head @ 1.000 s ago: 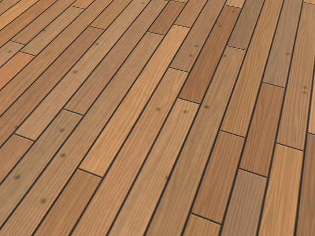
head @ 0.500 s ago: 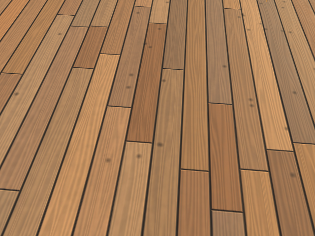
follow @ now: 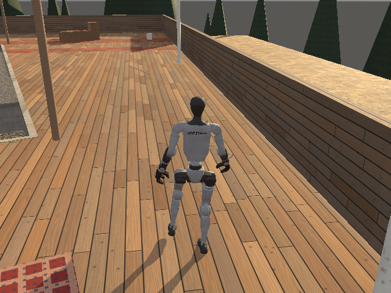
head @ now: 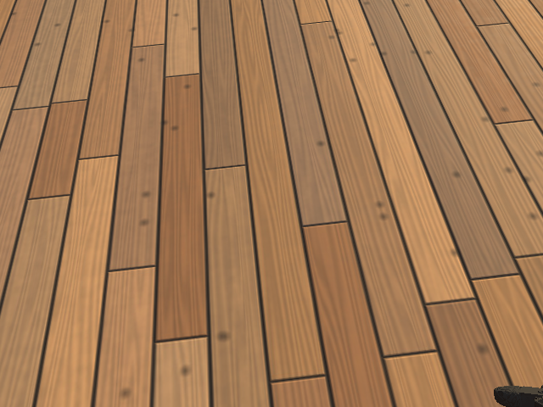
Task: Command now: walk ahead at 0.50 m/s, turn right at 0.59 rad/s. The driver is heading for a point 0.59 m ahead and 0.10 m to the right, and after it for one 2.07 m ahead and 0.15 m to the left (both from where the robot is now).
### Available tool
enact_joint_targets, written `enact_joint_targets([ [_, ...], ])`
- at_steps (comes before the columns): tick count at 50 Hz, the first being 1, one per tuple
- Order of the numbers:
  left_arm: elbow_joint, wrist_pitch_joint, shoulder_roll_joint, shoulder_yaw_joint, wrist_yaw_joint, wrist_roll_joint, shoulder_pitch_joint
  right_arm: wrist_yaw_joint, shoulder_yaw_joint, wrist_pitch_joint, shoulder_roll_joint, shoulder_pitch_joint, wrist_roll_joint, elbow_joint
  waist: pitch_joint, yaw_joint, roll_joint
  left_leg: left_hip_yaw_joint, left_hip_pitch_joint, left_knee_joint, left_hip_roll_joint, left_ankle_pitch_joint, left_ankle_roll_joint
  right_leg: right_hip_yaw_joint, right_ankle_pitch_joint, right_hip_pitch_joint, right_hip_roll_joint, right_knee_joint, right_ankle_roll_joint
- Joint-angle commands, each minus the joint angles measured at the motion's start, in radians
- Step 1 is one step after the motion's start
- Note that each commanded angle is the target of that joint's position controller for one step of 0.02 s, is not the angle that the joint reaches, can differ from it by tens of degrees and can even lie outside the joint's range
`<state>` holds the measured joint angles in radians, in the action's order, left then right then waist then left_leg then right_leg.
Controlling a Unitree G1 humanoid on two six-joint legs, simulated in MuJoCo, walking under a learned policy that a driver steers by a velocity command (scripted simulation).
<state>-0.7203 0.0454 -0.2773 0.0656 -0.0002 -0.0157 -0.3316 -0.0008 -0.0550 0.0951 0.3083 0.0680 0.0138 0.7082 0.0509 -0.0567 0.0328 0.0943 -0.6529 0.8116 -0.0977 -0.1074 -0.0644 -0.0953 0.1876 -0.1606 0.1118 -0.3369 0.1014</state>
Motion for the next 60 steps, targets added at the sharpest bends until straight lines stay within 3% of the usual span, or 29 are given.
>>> enact_joint_targets([
  [1, 0.061, 0.008, -0.183, 0.05, 0.018, -0.005, 0.008, -0.008, -0.003, 0.012, 0.039, -0.089, -0.007, -0.076, -0.037, -0.006, -0.102, -0.051, 0.125, -0.196, 0.07, 0.185, -0.015, -0.153, -0.17, -0.092, -0.187, 0.101, 0.124],
  [6, 0.032, -0.005, -0.172, 0.05, 0.024, -0.013, -0.043, -0.028, -0.019, 0.031, 0.087, -0.135, -0.022, -0.1, -0.038, -0.012, -0.13, -0.004, 0.163, -0.324, 0.093, 0.138, 0.023, -0.286, -0.099, 0.028, -0.242, -0.01, 0.098],
  [8, 0.035, -0.012, -0.172, 0.053, 0.026, -0.009, -0.024, -0.027, -0.032, 0.041, 0.11, -0.07, -0.023, -0.087, -0.05, 0.028, -0.163, -0.014, 0.24, -0.344, 0.098, 0.052, 0.057, -0.327, -0.151, 0.052, -0.252, -0.075, 0.081],
  [9, 0.041, -0.014, -0.151, 0.045, 0.024, -0.007, -0.008, -0.021, -0.046, 0.046, 0.128, 0.021, -0.019, -0.063, -0.092, 0.078, -0.161, -0.033, 0.373, -0.386, 0.099, 0.062, 0.085, -0.31, -0.208, 0.035, -0.213, -0.158, 0.056],
  [10, 0.057, -0.011, -0.098, 0.025, 0.018, 0.003, -0.001, -0.014, -0.06, 0.05, 0.168, 0.152, -0.001, -0.049, -0.217, 0.14, -0.109, 0.058, 0.612, -0.358, -0.012, 0.04, 0.142, -0.253, -0.164, -0.05, -0.159, -0.378, 0.022],
  [11, 0.077, -0.004, -0.036, 0.006, 0.019, -0.015, -0.119, -0.009, -0.082, 0.04, 0.251, 0.282, 0.016, -0.027, -0.38, 0.124, 0.141, 0.448, 0.996, -0.392, -0.245, -0.15, 0.294, -0.11, 0.147, -0.387, -0.013, -0.728, -0.061],
  [12, 0.082, 0.001, -0.087, 0.004, 0.02, -0.024, -0.148, -0.019, -0.073, 0.03, 0.201, 0.298, -0.01, -0.013, -0.386, 0.116, 0.27, 0.716, 1.032, -0.494, -0.33, -0.386, 0.328, -0.096, 0.41, -0.571, -0.045, -0.902, -0.076],
  [13, 0.075, -0.003, -0.169, 0.026, 0.019, -0.027, -0.07, -0.015, -0.052, 0.023, 0.124, 0.247, -0.019, -0.027, -0.24, 0.134, 0.149, 0.6, 0.91, -0.521, -0.296, -0.474, 0.287, -0.103, 0.327, -0.63, -0.102, -0.975, -0.083],
  [14, 0.088, -0.009, -0.182, 0.031, 0.019, -0.017, 0.005, -0.01, -0.042, 0.014, 0.097, 0.195, -0.013, -0.035, -0.145, 0.13, 0.073, 0.451, 0.779, -0.531, -0.257, -0.377, 0.253, -0.057, 0.253, -0.618, -0.137, -0.975, -0.088],
  [15, 0.101, -0.01, -0.171, 0.033, 0.017, -0.005, 0.047, -0.009, -0.034, 0.009, 0.077, 0.157, -0.008, -0.028, -0.073, 0.112, 0.044, 0.341, 0.661, -0.557, -0.215, -0.259, 0.244, -0.047, 0.198, -0.596, -0.166, -0.93, -0.09],
  [17, 0.104, -0.02, -0.132, 0.032, 0.007, -0.012, 0.04, -0.005, -0.026, 0.013, 0.056, 0.127, -0.001, -0.015, -0.036, 0.075, 0.084, 0.193, 0.542, -0.607, -0.16, -0.129, 0.228, -0.034, 0.143, -0.518, -0.212, -0.864, -0.088],
  [19, 0.114, -0.03, -0.093, 0.024, 0.003, -0.014, 0.05, -0.005, -0.032, 0.022, 0.069, 0.131, -0.009, 0.002, -0.025, 0.07, 0.081, 0.102, 0.514, -0.645, -0.156, -0.044, 0.246, -0.012, 0.112, -0.52, -0.225, -0.819, -0.097],
  [22, 0.138, -0.03, -0.077, 0.016, 0.0, -0.006, 0.101, -0.004, -0.046, 0.025, 0.108, 0.145, -0.008, 0.026, -0.022, 0.076, 0.043, 0.007, 0.548, -0.669, -0.17, 0.075, 0.266, -0.009, 0.006, -0.566, -0.237, -0.701, -0.114],
  [27, 0.168, -0.013, -0.052, 0.002, -0.031, -0.007, 0.24, 0.002, -0.051, 0.007, 0.143, 0.174, -0.017, 0.055, 0.007, 0.127, 0.023, -0.168, 0.592, -0.666, -0.14, 0.164, 0.225, 0.071, -0.211, -0.506, -0.214, -0.422, -0.1],
  [31, 0.21, -0.014, -0.064, 0.005, -0.053, -0.01, 0.318, 0.002, -0.063, -0.016, 0.18, 0.219, -0.038, 0.083, 0.033, 0.136, 0.026, -0.22, 0.699, -0.621, -0.18, 0.265, 0.2, 0.119, -0.138, -0.489, -0.19, -0.31, -0.058],
  [33, 0.215, -0.02, -0.098, 0.023, -0.056, -0.003, 0.28, 0.007, -0.072, -0.029, 0.211, 0.214, -0.048, 0.083, -0.011, 0.092, 0.055, -0.26, 0.742, -0.498, -0.183, 0.584, 0.18, 0.171, -0.031, -0.389, -0.132, -0.29, -0.017],
  [34, 0.199, -0.025, -0.13, 0.041, -0.054, -0.001, 0.198, 0.01, -0.076, -0.037, 0.224, 0.21, -0.053, 0.081, -0.065, 0.038, 0.063, -0.282, 0.739, -0.364, -0.173, 0.733, 0.167, 0.197, 0.005, -0.273, -0.091, -0.277, 0.01],
  [35, 0.156, -0.028, -0.167, 0.067, -0.044, -0.001, 0.04, 0.013, -0.065, -0.04, 0.204, 0.216, -0.055, 0.086, -0.149, -0.05, 0.034, -0.304, 0.642, -0.169, -0.147, 0.745, 0.144, 0.194, -0.06, -0.02, -0.052, -0.209, 0.049],
  [36, 0.114, -0.036, -0.228, 0.09, -0.022, -0.003, -0.125, 0.012, -0.037, -0.034, 0.142, 0.244, -0.025, 0.079, -0.248, -0.115, -0.078, -0.302, 0.386, 0.122, -0.109, 0.4, 0.11, -0.003, -0.074, 0.308, -0.173, -0.199, 0.103],
  [37, 0.119, -0.023, -0.326, 0.091, -0.017, -0.008, -0.089, -0.01, 0.013, -0.011, 0.009, 0.36, 0.002, 0.038, -0.374, 0.018, -0.323, -0.207, -0.009, 0.462, 0.077, -0.481, 0.059, -0.57, 0.103, 0.583, -0.454, -0.092, 0.286],
  [38, 0.135, -0.01, -0.222, 0.064, -0.022, -0.002, -0.118, -0.02, -0.01, 0.013, 0.12, 0.258, -0.043, 0.059, -0.437, -0.074, -0.171, -0.03, -0.082, 0.561, 0.066, -0.478, 0.072, -0.659, 0.184, 0.565, -0.494, 0.016, 0.278],
  [39, 0.119, 0.003, -0.192, 0.05, -0.026, 0.01, -0.073, -0.023, -0.022, 0.021, 0.157, 0.152, -0.077, 0.024, -0.274, -0.079, -0.14, -0.038, -0.143, 0.557, 0.028, -0.396, 0.089, -0.486, 0.08, 0.441, -0.462, 0.026, 0.227],
  [40, 0.112, 0.011, -0.169, 0.041, -0.026, 0.009, -0.009, -0.017, -0.016, 0.023, 0.138, 0.132, -0.067, 0.023, -0.193, -0.034, -0.082, -0.039, -0.11, 0.478, -0.021, -0.304, 0.094, -0.352, -0.028, 0.296, -0.422, 0.029, 0.188],
  [41, 0.109, 0.016, -0.133, 0.03, -0.025, 0.014, 0.048, -0.013, -0.019, 0.018, 0.133, 0.133, -0.046, 0.035, -0.137, 0.001, -0.079, -0.037, -0.061, 0.414, -0.048, -0.248, 0.085, -0.253, -0.116, 0.181, -0.384, 0.05, 0.166],
  [45, 0.081, 0.055, -0.112, 0.024, -0.021, 0.028, 0.104, -0.011, -0.017, -0.037, 0.084, 0.217, -0.045, 0.078, -0.076, 0.072, -0.086, -0.012, 0.045, 0.329, -0.06, -0.121, 0.049, -0.057, -0.231, 0.003, -0.348, 0.173, 0.15],
  [48, 0.045, 0.065, -0.114, 0.027, -0.01, 0.038, 0.086, -0.006, -0.017, -0.045, 0.065, 0.155, -0.04, 0.06, -0.024, 0.056, -0.075, 0.021, -0.035, 0.195, -0.038, 0.032, 0.029, 0.061, -0.277, 0.017, -0.325, 0.203, 0.12],
  [51, 0.028, 0.066, -0.122, 0.025, -0.001, 0.034, 0.091, -0.021, -0.01, -0.033, 0.043, 0.092, -0.036, 0.044, -0.003, 0.033, -0.077, -0.02, -0.007, -0.004, -0.013, 0.213, 0.036, 0.163, -0.276, 0.034, -0.296, 0.221, 0.078],
  [57, -0.041, 0.033, -0.153, 0.039, 0.011, 0.014, 0.002, -0.06, 0.008, -0.027, 0.015, -0.058, -0.033, -0.037, 0.051, -0.029, -0.058, -0.1, -0.085, -0.194, 0.015, 0.166, 0.09, 0.227, -0.411, 0.249, -0.368, 0.162, 0.058],
  [60, -0.041, 0.005, -0.189, 0.049, 0.027, 0.007, 0.024, -0.075, -0.008, -0.033, 0.047, -0.027, -0.033, -0.065, -0.011, 0.018, -0.108, -0.179, 0.009, -0.202, 0.086, 0.006, 0.142, 0.263, -0.83, 0.323, -0.382, 0.004, 0.026],
])
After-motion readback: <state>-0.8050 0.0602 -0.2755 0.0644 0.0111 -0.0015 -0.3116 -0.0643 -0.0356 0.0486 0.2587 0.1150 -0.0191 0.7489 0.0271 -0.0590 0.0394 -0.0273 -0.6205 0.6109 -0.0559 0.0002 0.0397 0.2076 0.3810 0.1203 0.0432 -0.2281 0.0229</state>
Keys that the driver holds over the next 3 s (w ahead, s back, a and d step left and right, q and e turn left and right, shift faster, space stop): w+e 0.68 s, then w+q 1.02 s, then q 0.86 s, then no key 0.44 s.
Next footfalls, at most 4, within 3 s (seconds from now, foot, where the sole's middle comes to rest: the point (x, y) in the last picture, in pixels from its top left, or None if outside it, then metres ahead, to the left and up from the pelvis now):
0.20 left None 0.31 0.15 -0.78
0.72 right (395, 395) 0.49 -0.20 -0.78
1.26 left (354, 260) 0.87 -0.12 -0.78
1.72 right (431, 195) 1.11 -0.36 -0.78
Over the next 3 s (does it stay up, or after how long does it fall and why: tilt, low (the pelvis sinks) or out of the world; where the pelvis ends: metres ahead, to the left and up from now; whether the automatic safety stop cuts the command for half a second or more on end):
stays up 1.12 -0.23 -0.01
